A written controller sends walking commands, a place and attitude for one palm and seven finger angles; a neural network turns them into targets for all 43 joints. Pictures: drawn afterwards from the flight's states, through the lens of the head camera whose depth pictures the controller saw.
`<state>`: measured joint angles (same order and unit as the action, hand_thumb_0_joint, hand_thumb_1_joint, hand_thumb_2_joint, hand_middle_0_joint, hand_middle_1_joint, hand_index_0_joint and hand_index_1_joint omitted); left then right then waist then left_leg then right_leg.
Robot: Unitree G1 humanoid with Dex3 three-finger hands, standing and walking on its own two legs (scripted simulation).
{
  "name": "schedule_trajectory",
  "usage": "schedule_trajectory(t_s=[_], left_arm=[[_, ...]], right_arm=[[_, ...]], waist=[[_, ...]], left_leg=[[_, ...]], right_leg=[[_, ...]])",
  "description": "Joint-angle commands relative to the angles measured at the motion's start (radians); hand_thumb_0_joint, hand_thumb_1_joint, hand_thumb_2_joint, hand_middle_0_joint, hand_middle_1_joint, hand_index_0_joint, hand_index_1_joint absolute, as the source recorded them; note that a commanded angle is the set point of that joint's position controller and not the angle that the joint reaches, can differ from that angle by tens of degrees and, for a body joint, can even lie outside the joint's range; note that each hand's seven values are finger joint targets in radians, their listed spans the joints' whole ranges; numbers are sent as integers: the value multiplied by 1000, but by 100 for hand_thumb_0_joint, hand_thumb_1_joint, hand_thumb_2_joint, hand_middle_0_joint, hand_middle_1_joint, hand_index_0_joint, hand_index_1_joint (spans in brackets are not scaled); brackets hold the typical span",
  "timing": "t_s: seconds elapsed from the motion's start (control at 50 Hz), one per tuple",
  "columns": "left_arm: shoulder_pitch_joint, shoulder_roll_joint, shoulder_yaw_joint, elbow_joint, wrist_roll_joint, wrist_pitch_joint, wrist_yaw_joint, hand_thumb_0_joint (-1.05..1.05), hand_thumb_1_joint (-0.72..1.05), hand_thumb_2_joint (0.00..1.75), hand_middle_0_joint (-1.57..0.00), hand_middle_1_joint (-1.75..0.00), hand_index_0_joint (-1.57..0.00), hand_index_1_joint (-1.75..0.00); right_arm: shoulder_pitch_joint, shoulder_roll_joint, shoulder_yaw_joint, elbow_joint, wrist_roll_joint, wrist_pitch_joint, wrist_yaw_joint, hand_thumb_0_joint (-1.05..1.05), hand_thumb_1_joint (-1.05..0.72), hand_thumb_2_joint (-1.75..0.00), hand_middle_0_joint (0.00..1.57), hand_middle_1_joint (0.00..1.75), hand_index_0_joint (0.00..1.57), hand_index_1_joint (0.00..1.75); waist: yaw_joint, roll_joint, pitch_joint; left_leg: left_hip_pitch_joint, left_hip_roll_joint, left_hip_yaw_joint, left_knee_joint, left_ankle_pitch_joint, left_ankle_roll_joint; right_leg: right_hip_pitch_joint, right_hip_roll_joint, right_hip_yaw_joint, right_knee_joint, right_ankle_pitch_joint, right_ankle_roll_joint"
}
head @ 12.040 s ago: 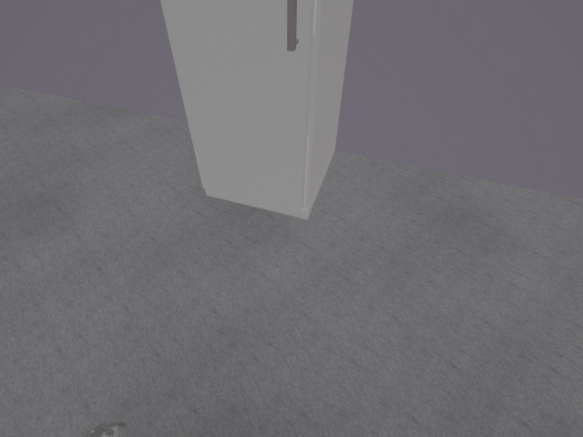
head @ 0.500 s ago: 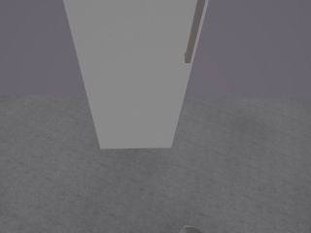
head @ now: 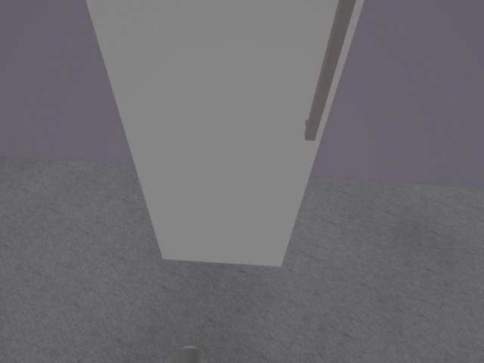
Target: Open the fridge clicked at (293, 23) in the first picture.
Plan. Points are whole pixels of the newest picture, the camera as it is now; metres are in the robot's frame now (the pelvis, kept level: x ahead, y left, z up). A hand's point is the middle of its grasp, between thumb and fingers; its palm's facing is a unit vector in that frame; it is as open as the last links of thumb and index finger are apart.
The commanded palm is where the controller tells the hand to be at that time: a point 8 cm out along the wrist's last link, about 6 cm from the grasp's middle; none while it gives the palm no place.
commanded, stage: take the last steps up to it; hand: right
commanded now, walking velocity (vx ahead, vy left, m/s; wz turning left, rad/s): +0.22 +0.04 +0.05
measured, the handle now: (326, 62) +0.61 -0.11 +0.23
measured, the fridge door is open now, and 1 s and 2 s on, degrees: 0 0 0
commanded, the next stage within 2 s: come to a stop and stand still in 0.18 s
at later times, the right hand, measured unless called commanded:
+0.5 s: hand out of the picture +0.14 -0.14 -0.18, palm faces +0.08 +0.98 -0.19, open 7.3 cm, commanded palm none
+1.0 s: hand out of the picture +0.12 -0.13 -0.17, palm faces +0.05 +0.96 -0.27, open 7.4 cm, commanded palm none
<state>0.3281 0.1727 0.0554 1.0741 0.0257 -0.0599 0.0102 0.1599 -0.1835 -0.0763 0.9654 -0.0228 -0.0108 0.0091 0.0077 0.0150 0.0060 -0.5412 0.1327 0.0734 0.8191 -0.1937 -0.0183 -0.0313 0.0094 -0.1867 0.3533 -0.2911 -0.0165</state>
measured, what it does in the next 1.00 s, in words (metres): steps on the spot: left foot, then right foot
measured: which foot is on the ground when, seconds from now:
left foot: up 0.00-0.08, down 0.10-0.58, up 0.60-0.80, down 0.82-1.00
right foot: down 0.00-0.12, up 0.14-0.48, down 0.50-0.84, up 0.86-1.00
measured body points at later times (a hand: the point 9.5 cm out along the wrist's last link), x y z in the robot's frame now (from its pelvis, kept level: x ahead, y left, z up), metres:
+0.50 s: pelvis +0.13 +0.03 +0.00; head +0.14 +0.04 +0.45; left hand +0.17 +0.26 -0.16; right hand +0.13 -0.19 -0.16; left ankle +0.14 +0.13 -0.74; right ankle +0.18 -0.10 -0.74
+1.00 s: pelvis +0.07 +0.06 -0.02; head +0.05 +0.08 +0.43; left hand +0.14 +0.29 -0.17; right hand +0.12 -0.18 -0.15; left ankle +0.09 +0.16 -0.74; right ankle +0.12 -0.04 -0.72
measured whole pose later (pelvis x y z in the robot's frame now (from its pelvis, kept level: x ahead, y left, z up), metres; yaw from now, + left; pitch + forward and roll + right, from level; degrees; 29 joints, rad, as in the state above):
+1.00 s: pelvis +0.07 +0.06 -0.02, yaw +0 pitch -4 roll +1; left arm 0.23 0.20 0.06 0.95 0.01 0.05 0.00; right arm 0.29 -0.15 -0.02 0.96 -0.03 -0.01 -0.06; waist 0.01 -0.08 0.02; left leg -0.25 0.00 0.10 0.65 -0.33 0.04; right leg -0.38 -0.03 -0.06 0.79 -0.38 -0.01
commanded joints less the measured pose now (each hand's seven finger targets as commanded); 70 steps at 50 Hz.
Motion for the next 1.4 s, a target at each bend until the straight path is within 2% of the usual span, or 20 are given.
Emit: schedule_trajectory(t_s=[0.0,0.06,0.1,0.16,0.22,0.4,0.5,0.58,0.76,0.78,0.8,0.84,0.92,1.0,1.08,1.14,1.2,1.26,1.32,1.38], left_arm=[[39,136,25,-36,8,-8,9,0,90,90,-20,-30,-20,-30],[48,123,16,-21,0,-1,4,0,90,90,-20,-30,-20,-30],[82,59,1,-57,-18,2,-4,0,90,90,-20,-30,-20,-30],[-1,59,7,-41,-11,24,-6,0,90,90,-20,-30,-20,-30],[64,24,1,-9,-1,46,-9,0,90,90,-20,-30,-20,-30],[4,-6,-25,-4,-23,59,11,0,90,90,-20,-30,-20,-30],[-16,107,-2,-24,-13,56,25,0,90,90,-20,-30,-20,-30],[-94,120,2,-49,-10,60,39,0,90,90,-20,-30,-20,-30],[-144,159,35,-87,-8,74,29,0,90,90,-20,-30,-20,-30],[-166,189,42,-134,-37,55,32,0,90,90,-20,-30,-20,-30],[-120,94,25,-173,-25,64,3,0,90,90,-20,-30,-20,-30],[-131,44,14,-194,-4,71,-12,0,90,90,-20,-30,-20,-30],[-124,35,7,-217,-19,81,-7,0,90,90,-20,-30,-20,-30],[-6,42,-8,-160,-10,76,-8,0,90,90,-20,-30,-20,-30],[-61,133,0,-170,9,64,0,0,90,90,-20,-30,-20,-30],[-109,124,-9,-180,3,61,5,0,90,90,-20,-30,-20,-30],[-68,104,-9,-168,4,71,1,0,90,90,-20,-30,-20,-30],[39,51,-8,-130,4,94,0,0,90,90,-20,-30,-20,-30],[118,39,0,-82,0,102,0,0,90,90,-20,-30,-20,-30],[145,-1,-17,-74,-7,83,-6,0,90,90,-20,-30,-20,-30]], right_arm=[[10,-23,6,-51,-1,-9,10,0,-90,-90,20,30,20,30],[217,-83,-6,18,-7,-36,2,0,-90,-90,20,30,20,30],[384,-249,-37,63,6,-54,-12,0,-90,-90,20,30,20,30],[165,-166,-12,18,13,-45,-24,0,-90,-90,20,30,20,30],[86,-93,11,13,9,-52,-27,0,-90,-90,20,30,20,30],[131,-104,20,77,6,-26,-45,0,-90,-90,20,30,20,30],[167,-47,26,72,15,13,-55,0,-90,-90,20,30,20,30],[160,-51,24,76,14,38,-51,0,-90,-90,20,30,20,30],[210,-28,25,61,5,29,-40,0,-90,-90,20,30,20,30],[242,-61,41,55,2,12,-71,0,-90,-90,20,30,20,30],[169,-129,23,-26,-15,8,-69,0,-90,-90,20,30,20,30],[153,-159,25,-44,-13,-20,-68,0,-90,-90,20,30,20,30],[123,-127,23,-82,-11,-22,-71,0,-90,-90,20,30,20,30],[86,-120,32,-94,0,7,-64,0,-90,-90,20,30,20,30],[174,-78,36,-73,-3,32,-58,0,-90,-90,20,30,20,30],[264,-51,42,-29,-7,24,-43,0,-90,-90,20,30,20,30],[270,-70,35,-24,-6,20,-40,0,-90,-90,20,30,20,30],[171,-132,20,-51,-1,9,-48,0,-90,-90,20,30,20,30],[45,-133,8,-79,-2,12,-55,0,-90,-90,20,30,20,30],[115,-143,9,-50,-11,11,-57,0,-90,-90,20,30,20,30]], waist=[[4,-77,127],[-92,16,0],[-112,306,-173],[-58,95,-14],[10,78,6],[-16,94,-34],[-21,-82,4],[-23,-244,30],[-26,-136,-104],[-41,28,-93],[-6,230,-31],[-5,5,-81],[6,194,-19],[42,59,117],[-25,-255,189],[-75,-93,116],[-49,-21,55],[19,196,19],[60,130,8],[30,110,42]], left_leg=[[59,-35,33,-157,-18,18],[426,-79,42,-319,65,47],[697,315,-486,-484,325,225],[418,244,-363,-584,5,206],[280,159,-152,-615,45,158],[364,122,-86,-455,527,168],[243,-21,-10,-300,109,28],[256,-73,-20,-52,-301,3],[317,-95,-15,-285,-114,-7],[244,-46,-131,-501,44,-3],[293,73,-252,-497,144,44],[363,143,-247,-411,393,161],[277,113,-205,-410,307,201],[-29,11,-145,-426,-359,108],[241,-133,-21,-179,-258,42],[390,-122,-51,-191,-191,47],[308,-79,-145,-386,-384,68],[57,120,-395,-673,-630,158],[-15,109,-295,-663,-394,173],[36,75,-253,-651,-430,145]], right_leg=[[-72,-311,156,-87,330,-141],[-150,-218,73,259,462,-66],[-472,-16,62,789,-305,11],[-506,-113,186,912,-140,6],[-418,-132,170,787,-30,29],[-251,-67,130,259,19,67],[-110,-254,261,68,623,-37],[-203,-332,348,-59,610,-145],[-121,-271,277,82,502,-117],[-96,-228,206,295,543,-35],[-356,-78,114,374,3,6],[-397,-46,136,488,-137,19],[-382,-45,153,523,-135,7],[-123,-46,140,180,-16,1],[-550,-238,469,-196,-481,-116],[-603,-195,368,-136,-402,-100],[-495,-103,253,-10,-358,-48],[-274,-1,121,378,-93,3],[-237,-5,142,634,-97,-2],[-220,7,96,391,-157,-6]])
